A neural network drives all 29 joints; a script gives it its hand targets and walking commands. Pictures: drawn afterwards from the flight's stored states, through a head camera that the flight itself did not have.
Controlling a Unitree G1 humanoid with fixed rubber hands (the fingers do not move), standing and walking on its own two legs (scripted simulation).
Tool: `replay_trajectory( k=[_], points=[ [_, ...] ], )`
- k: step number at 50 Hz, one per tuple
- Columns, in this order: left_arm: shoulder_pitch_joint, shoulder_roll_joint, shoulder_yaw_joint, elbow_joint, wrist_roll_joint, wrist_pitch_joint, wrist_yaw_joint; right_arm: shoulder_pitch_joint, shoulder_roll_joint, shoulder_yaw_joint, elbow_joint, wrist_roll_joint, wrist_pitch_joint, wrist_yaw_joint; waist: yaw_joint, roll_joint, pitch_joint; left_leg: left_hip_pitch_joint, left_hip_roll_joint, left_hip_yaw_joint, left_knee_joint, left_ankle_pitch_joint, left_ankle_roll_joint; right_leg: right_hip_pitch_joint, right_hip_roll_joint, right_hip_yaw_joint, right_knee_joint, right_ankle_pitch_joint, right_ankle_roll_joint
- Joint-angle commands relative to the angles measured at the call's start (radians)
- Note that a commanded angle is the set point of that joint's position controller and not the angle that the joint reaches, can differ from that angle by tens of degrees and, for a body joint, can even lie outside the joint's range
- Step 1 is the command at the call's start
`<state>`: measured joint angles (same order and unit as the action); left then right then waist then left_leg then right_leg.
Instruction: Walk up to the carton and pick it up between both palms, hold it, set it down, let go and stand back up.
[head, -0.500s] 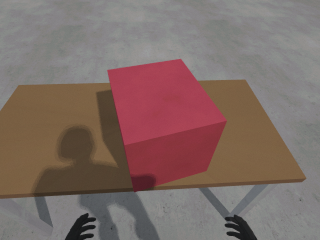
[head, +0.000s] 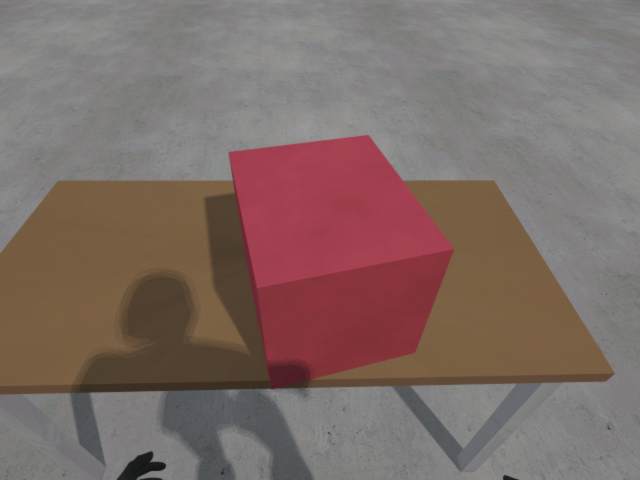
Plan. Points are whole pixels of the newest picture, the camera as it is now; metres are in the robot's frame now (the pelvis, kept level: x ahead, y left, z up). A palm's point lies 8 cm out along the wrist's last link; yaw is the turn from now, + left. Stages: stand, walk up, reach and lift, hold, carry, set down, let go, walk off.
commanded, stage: stand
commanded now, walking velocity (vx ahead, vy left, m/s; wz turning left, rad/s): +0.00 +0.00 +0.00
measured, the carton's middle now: (323, 253) +0.49 +0.00 +0.01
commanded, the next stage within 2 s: none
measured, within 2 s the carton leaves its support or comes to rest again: neither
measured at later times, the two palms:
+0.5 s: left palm out of the picture +0.07 +0.31 -0.11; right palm out of the picture +0.08 -0.27 -0.11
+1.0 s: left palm out of the picture +0.06 +0.33 -0.12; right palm out of the picture +0.07 -0.26 -0.11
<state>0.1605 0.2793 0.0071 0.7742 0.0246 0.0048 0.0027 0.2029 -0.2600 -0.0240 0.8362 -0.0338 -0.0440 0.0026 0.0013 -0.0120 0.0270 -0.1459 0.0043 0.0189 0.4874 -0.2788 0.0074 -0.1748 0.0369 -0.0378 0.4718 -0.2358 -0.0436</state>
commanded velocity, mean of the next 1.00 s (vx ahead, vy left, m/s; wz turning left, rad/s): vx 0.00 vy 0.00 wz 0.00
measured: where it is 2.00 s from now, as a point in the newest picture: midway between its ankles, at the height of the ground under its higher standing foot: outside the picture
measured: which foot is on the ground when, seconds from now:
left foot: down 0.00-1.00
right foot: down 0.00-1.00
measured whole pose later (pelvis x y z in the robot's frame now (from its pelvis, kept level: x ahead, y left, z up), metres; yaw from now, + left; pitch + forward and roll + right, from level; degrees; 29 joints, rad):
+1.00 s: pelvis +0.00 +0.04 +0.01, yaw +0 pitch -4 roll +0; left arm 0.11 0.33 0.00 1.17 0.02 -0.02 0.00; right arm 0.15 -0.33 -0.02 1.11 -0.01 -0.02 -0.01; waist 0.01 -0.01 0.04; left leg -0.07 -0.05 0.03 0.33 -0.20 0.06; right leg -0.10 -0.01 -0.02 0.33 -0.16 0.01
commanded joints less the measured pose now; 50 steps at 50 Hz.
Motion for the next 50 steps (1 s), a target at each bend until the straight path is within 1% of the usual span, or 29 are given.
replay_trajectory(
  k=[1, 2, 4, 6, 7, 9, 11, 15, 17, 18, 20, 22, 25, 28, 29, 30, 31, 32, 35, 37, 38, 40, 41, 43, 44, 46, 47, 49, 50],
  points=[
    [-0.068, 0.192, 0.049, -0.011, 0.0, -0.054, -0.002, -0.044, -0.216, -0.059, -0.055, 0.007, -0.014, -0.002, 0.002, -0.003, -0.003, -0.083, 0.092, -0.102, -0.111, 0.02, 0.044, -0.032, -0.151, 0.169, -0.156, -0.042, 0.009],
    [-0.074, 0.206, 0.05, 0.008, 0.001, -0.056, 0.0, -0.049, -0.219, -0.058, -0.045, 0.007, -0.014, 0.001, 0.005, 0.005, 0.005, -0.089, 0.092, -0.104, -0.114, 0.036, 0.044, -0.027, -0.15, 0.169, -0.16, -0.038, 0.008],
    [-0.083, 0.215, 0.046, 0.049, 0.0, -0.061, -0.003, -0.063, -0.234, -0.059, -0.02, 0.011, -0.011, 0.0, 0.011, 0.033, -0.016, -0.083, 0.099, -0.108, -0.118, 0.073, 0.044, -0.004, -0.158, 0.168, -0.154, 0.036, 0.003],
    [-0.081, 0.234, 0.045, 0.101, 0.0, -0.065, -0.001, -0.065, -0.238, -0.053, 0.007, 0.017, -0.007, -0.001, 0.01, 0.031, -0.043, -0.062, 0.109, -0.114, -0.125, 0.129, 0.043, 0.03, -0.159, 0.164, -0.148, 0.104, 0.003],
    [-0.086, 0.246, 0.045, 0.121, 0.001, -0.068, 0.001, -0.067, -0.236, -0.051, 0.018, 0.018, -0.004, -0.003, 0.004, 0.012, -0.057, -0.049, 0.112, -0.119, -0.127, 0.138, 0.042, 0.04, -0.158, 0.161, -0.148, 0.126, 0.006],
    [-0.086, 0.26, 0.044, 0.16, -0.002, -0.069, 0.002, -0.066, -0.263, -0.05, 0.047, 0.019, 0.0, -0.006, 0.004, 0.037, -0.056, -0.035, 0.115, -0.12, -0.138, 0.158, 0.041, 0.049, -0.164, 0.164, -0.15, 0.172, 0.004],
    [-0.091, 0.267, 0.038, 0.198, -0.006, -0.066, 0.003, -0.051, -0.27, -0.049, 0.071, 0.021, 0.005, -0.009, -0.001, 0.029, -0.045, -0.025, 0.118, -0.118, -0.143, 0.187, 0.038, 0.051, -0.161, 0.16, -0.158, 0.19, 0.007],
    [-0.089, 0.273, 0.029, 0.252, -0.007, -0.064, 0.005, -0.059, -0.284, -0.041, 0.107, 0.026, 0.006, -0.013, -0.001, 0.04, -0.039, -0.002, 0.124, -0.125, -0.155, 0.217, 0.036, 0.058, -0.155, 0.149, -0.172, 0.194, 0.012],
    [-0.097, 0.275, 0.027, 0.269, -0.007, -0.061, 0.006, -0.064, -0.297, -0.041, 0.119, 0.026, 0.011, -0.016, 0.0, 0.032, -0.034, -0.003, 0.123, -0.127, -0.164, 0.215, 0.033, 0.06, -0.156, 0.146, -0.175, 0.188, 0.013],
    [-0.099, 0.27, 0.025, 0.275, -0.006, -0.059, 0.004, -0.064, -0.304, -0.042, 0.125, 0.028, 0.009, -0.02, -0.002, 0.014, -0.024, -0.004, 0.124, -0.13, -0.171, 0.201, 0.037, 0.05, -0.153, 0.144, -0.181, 0.176, 0.014],
    [-0.1, 0.264, 0.021, 0.291, -0.008, -0.06, 0.005, -0.062, -0.3, -0.038, 0.139, 0.025, 0.01, -0.02, 0.001, 0.032, -0.028, 0.005, 0.125, -0.133, -0.183, 0.206, 0.036, 0.059, -0.155, 0.14, -0.184, 0.161, 0.018],
    [-0.094, 0.261, 0.02, 0.306, -0.008, -0.057, 0.005, -0.072, -0.303, -0.037, 0.148, 0.026, 0.008, -0.021, 0.006, 0.033, -0.031, 0.008, 0.126, -0.14, -0.193, 0.204, 0.038, 0.067, -0.154, 0.141, -0.187, 0.162, 0.015],
    [-0.109, 0.265, 0.022, 0.312, -0.005, -0.057, 0.007, -0.086, -0.294, -0.035, 0.155, 0.023, 0.005, -0.02, 0.005, 0.006, -0.019, 0.01, 0.126, -0.143, -0.206, 0.219, 0.035, 0.068, -0.154, 0.129, -0.189, 0.154, 0.019],
    [-0.096, 0.27, 0.02, 0.324, -0.008, -0.054, 0.009, -0.088, -0.286, -0.035, 0.166, 0.023, 0.006, -0.021, 0.008, 0.03, -0.027, 0.018, 0.124, -0.136, -0.211, 0.224, 0.035, 0.08, -0.162, 0.135, -0.192, 0.162, 0.019],
    [-0.098, 0.262, 0.018, 0.324, -0.008, -0.053, 0.009, -0.089, -0.293, -0.036, 0.168, 0.023, 0.006, -0.022, 0.012, 0.028, -0.019, 0.009, 0.124, -0.138, -0.218, 0.222, 0.035, 0.082, -0.165, 0.137, -0.193, 0.163, 0.018],
    [-0.108, 0.268, 0.021, 0.323, -0.009, -0.054, 0.009, -0.084, -0.289, -0.038, 0.172, 0.023, 0.003, -0.023, 0.003, 0.009, -0.013, 0.013, 0.126, -0.144, -0.223, 0.226, 0.036, 0.073, -0.163, 0.132, -0.187, 0.153, 0.018],
    [-0.102, 0.26, 0.02, 0.322, -0.009, -0.053, 0.008, -0.083, -0.295, -0.037, 0.176, 0.021, 0.002, -0.022, 0.011, 0.016, -0.011, 0.013, 0.126, -0.143, -0.22, 0.229, 0.036, 0.076, -0.162, 0.13, -0.193, 0.155, 0.019],
    [-0.101, 0.267, 0.021, 0.328, -0.006, -0.054, 0.009, -0.084, -0.285, -0.036, 0.176, 0.02, 0.004, -0.021, 0.006, 0.006, -0.003, 0.016, 0.126, -0.142, -0.221, 0.225, 0.035, 0.074, -0.163, 0.131, -0.197, 0.152, 0.021],
    [-0.107, 0.258, 0.019, 0.324, -0.007, -0.049, 0.009, -0.093, -0.283, -0.035, 0.18, 0.023, 0.005, -0.023, 0.004, 0.024, -0.018, 0.023, 0.125, -0.138, -0.228, 0.213, 0.033, 0.074, -0.164, 0.132, -0.199, 0.141, 0.023],
    [-0.12, 0.255, 0.021, 0.324, -0.004, -0.05, 0.008, -0.101, -0.28, -0.037, 0.181, 0.02, 0.005, -0.023, 0.002, 0.001, -0.013, 0.026, 0.124, -0.136, -0.234, 0.201, 0.031, 0.071, -0.163, 0.129, -0.2, 0.135, 0.024],
    [-0.115, 0.254, 0.022, 0.324, -0.006, -0.049, 0.01, -0.099, -0.29, -0.039, 0.185, 0.02, 0.005, -0.023, 0.005, 0.02, -0.024, 0.032, 0.124, -0.141, -0.234, 0.203, 0.033, 0.074, -0.165, 0.129, -0.197, 0.131, 0.02],
    [-0.108, 0.256, 0.022, 0.331, -0.006, -0.048, 0.011, -0.096, -0.298, -0.043, 0.192, 0.019, 0.005, -0.023, 0.003, 0.011, -0.009, 0.03, 0.125, -0.144, -0.24, 0.204, 0.037, 0.064, -0.163, 0.125, -0.201, 0.128, 0.022],
    [-0.103, 0.252, 0.021, 0.331, -0.007, -0.049, 0.012, -0.092, -0.3, -0.042, 0.193, 0.021, 0.006, -0.023, 0.005, 0.024, -0.009, 0.03, 0.123, -0.144, -0.241, 0.206, 0.035, 0.066, -0.164, 0.128, -0.2, 0.116, 0.022],
    [-0.112, 0.253, 0.023, 0.33, -0.007, -0.047, 0.01, -0.092, -0.293, -0.04, 0.197, 0.019, 0.007, -0.022, 0.006, 0.008, -0.008, 0.024, 0.125, -0.14, -0.241, 0.206, 0.032, 0.068, -0.164, 0.124, -0.201, 0.119, 0.019],
    [-0.11, 0.253, 0.024, 0.331, -0.008, -0.046, 0.011, -0.099, -0.291, -0.041, 0.195, 0.023, 0.007, -0.021, 0.002, 0.019, -0.012, 0.029, 0.128, -0.141, -0.24, 0.207, 0.035, 0.066, -0.167, 0.128, -0.198, 0.124, 0.018],
    [-0.109, 0.257, 0.025, 0.334, -0.008, -0.043, 0.011, -0.099, -0.291, -0.039, 0.196, 0.021, 0.004, -0.021, 0.0, 0.01, -0.017, 0.034, 0.131, -0.149, -0.248, 0.218, 0.035, 0.072, -0.165, 0.124, -0.197, 0.125, 0.021],
    [-0.111, 0.256, 0.025, 0.333, -0.008, -0.044, 0.012, -0.102, -0.3, -0.044, 0.2, 0.021, 0.006, -0.021, 0.005, 0.027, -0.023, 0.036, 0.127, -0.147, -0.244, 0.223, 0.033, 0.079, -0.167, 0.12, -0.196, 0.135, 0.022],
    [-0.104, 0.253, 0.023, 0.336, -0.009, -0.043, 0.014, -0.098, -0.294, -0.042, 0.201, 0.021, 0.008, -0.022, 0.003, 0.016, -0.032, 0.051, 0.13, -0.148, -0.245, 0.25, 0.033, 0.081, -0.17, 0.12, -0.189, 0.141, 0.022],
    [-0.102, 0.256, 0.022, 0.342, -0.009, -0.042, 0.014, -0.094, -0.293, -0.043, 0.202, 0.023, 0.008, -0.022, 0.003, 0.027, -0.016, 0.042, 0.129, -0.142, -0.245, 0.256, 0.032, 0.082, -0.169, 0.123, -0.194, 0.147, 0.021]
  ],
)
